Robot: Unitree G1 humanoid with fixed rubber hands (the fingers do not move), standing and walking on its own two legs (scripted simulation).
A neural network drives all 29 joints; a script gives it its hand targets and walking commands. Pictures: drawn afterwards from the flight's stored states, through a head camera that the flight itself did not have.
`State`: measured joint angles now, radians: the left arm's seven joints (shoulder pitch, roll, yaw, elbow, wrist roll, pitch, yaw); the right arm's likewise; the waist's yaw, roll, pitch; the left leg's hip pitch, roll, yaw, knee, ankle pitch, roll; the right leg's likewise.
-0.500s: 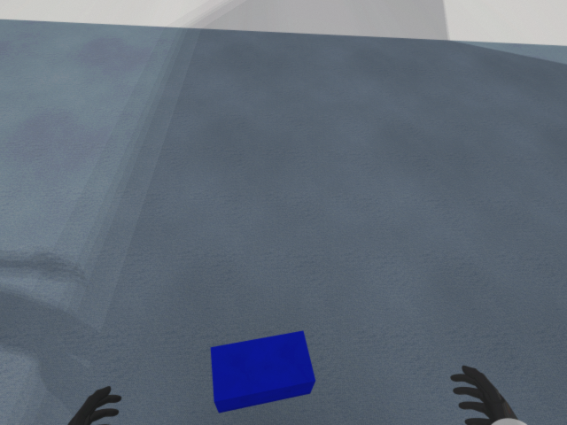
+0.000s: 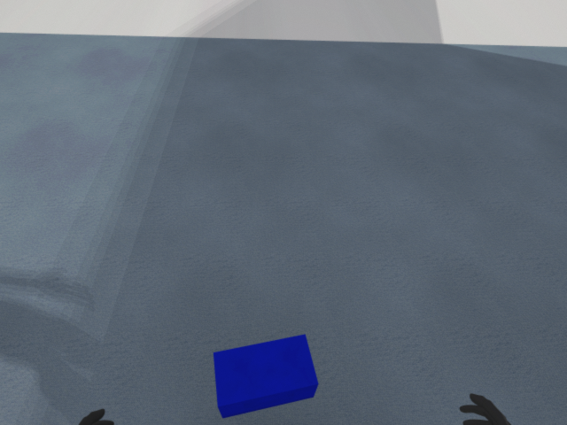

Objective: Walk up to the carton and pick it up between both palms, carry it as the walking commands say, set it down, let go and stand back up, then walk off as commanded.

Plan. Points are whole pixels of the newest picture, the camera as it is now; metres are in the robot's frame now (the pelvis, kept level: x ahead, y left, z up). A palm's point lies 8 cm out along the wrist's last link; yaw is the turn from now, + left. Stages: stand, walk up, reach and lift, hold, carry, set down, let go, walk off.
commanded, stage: stand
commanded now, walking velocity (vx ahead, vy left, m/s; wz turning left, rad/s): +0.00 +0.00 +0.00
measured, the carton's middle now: (264, 375) +0.40 +0.04 -0.71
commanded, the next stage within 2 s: walk off in 0.98 s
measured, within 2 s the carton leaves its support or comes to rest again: neither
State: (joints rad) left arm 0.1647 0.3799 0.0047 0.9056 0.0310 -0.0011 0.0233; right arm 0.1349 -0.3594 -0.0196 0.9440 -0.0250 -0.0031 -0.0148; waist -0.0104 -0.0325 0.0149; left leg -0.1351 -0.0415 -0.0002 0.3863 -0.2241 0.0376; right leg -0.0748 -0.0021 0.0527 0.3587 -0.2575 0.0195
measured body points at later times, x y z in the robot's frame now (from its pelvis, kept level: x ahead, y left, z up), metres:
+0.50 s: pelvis -0.01 +0.00 +0.00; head -0.01 +0.01 +0.45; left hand +0.08 +0.31 -0.12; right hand +0.09 -0.32 -0.10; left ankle -0.01 +0.09 -0.74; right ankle -0.04 -0.13 -0.74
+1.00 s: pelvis -0.01 +0.00 +0.00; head -0.01 +0.01 +0.45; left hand +0.08 +0.31 -0.12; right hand +0.09 -0.32 -0.11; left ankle -0.01 +0.09 -0.74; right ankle -0.04 -0.13 -0.74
